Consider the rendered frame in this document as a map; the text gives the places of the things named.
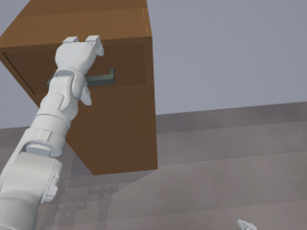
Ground handle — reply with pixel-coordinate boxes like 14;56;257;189
47;67;115;87

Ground cabinet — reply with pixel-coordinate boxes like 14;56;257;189
0;0;158;175

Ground robot right hand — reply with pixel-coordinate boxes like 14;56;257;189
237;219;257;230

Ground robot left hand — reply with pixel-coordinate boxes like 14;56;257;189
55;35;105;105

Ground drawer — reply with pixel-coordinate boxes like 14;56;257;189
5;42;148;94

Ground robot left forearm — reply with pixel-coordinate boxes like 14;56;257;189
0;67;85;193

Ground robot left upper arm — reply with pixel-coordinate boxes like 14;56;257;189
0;151;63;230

